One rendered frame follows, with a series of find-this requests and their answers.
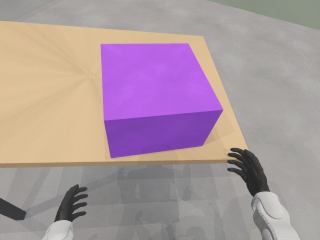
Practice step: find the robot left forearm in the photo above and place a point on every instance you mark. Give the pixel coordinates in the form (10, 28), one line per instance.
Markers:
(60, 230)

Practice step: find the carton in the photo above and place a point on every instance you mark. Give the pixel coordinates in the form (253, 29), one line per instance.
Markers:
(156, 98)

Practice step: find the robot right forearm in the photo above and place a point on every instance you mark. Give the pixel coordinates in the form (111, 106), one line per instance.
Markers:
(271, 218)

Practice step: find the left robot hand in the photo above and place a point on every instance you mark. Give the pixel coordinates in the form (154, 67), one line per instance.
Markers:
(67, 208)

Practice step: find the right robot hand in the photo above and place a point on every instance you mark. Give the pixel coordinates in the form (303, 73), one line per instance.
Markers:
(252, 172)

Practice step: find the table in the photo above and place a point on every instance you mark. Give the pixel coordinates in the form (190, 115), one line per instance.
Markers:
(51, 101)

